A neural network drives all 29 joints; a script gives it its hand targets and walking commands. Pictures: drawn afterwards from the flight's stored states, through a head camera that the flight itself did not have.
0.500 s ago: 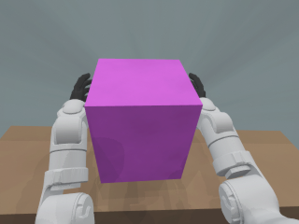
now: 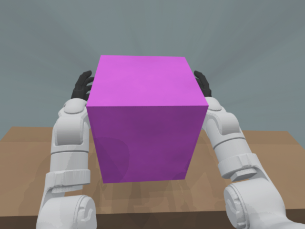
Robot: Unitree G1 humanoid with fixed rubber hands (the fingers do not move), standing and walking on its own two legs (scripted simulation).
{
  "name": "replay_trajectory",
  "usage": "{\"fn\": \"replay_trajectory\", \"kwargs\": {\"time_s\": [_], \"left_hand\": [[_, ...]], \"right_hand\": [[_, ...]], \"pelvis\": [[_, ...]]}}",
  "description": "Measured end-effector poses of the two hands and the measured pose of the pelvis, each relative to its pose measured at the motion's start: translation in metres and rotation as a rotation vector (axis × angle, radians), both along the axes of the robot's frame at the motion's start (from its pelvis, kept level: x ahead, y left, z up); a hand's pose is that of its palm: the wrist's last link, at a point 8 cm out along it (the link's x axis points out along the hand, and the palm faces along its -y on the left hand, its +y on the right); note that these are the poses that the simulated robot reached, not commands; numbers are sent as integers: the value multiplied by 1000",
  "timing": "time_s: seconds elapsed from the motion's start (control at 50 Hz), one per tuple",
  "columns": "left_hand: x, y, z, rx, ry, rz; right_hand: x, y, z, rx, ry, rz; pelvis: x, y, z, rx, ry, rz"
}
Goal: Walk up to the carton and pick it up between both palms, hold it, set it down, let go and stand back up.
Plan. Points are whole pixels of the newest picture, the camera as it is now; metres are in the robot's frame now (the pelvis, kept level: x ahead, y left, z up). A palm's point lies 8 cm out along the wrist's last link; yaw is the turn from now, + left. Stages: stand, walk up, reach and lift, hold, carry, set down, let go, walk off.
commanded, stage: hold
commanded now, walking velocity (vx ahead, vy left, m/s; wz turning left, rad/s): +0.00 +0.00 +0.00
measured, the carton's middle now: (144, 119) +0.35 +0.01 +0.18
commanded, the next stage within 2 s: set down in 0.66 s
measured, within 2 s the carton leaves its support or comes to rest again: neither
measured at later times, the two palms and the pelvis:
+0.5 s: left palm (77, 103) +0.37 +0.17 +0.22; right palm (199, 100) +0.37 -0.14 +0.23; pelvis +0.00 +0.00 +0.00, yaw +0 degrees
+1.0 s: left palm (84, 94) +0.38 +0.15 +0.23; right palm (207, 98) +0.37 -0.15 +0.23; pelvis +0.00 +0.00 +0.00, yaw -1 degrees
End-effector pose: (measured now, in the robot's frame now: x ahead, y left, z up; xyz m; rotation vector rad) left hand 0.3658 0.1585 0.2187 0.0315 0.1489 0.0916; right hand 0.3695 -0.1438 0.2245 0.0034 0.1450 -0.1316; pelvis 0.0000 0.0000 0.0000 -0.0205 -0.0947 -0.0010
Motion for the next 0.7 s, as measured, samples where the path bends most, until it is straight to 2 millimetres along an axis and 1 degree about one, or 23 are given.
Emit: {"fn": "replay_trajectory", "kwargs": {"time_s": [0.1,0.26,0.44,0.62,0.7], "left_hand": [[-1,0,3,-5,-5,2],[-2,4,-1,-6,18,-2],[0,8,-2,-6,6,-4],[3,3,-11,-3,29,-12],[1,-1,-9,0,12,-12]], "right_hand": [[-1,0,5,1,-4,0],[-1,4,-2,-1,19,2],[1,8,1,-1,7,0],[1,3,-5,8,29,-11],[-1,0,-5,-3,13,-10]], "pelvis": [[2,0,0,1,-8,0],[3,2,0,3,-19,-2],[1,4,0,0,-6,-1],[1,4,0,-2,-3,-2],[2,4,0,-2,1,-5]]}}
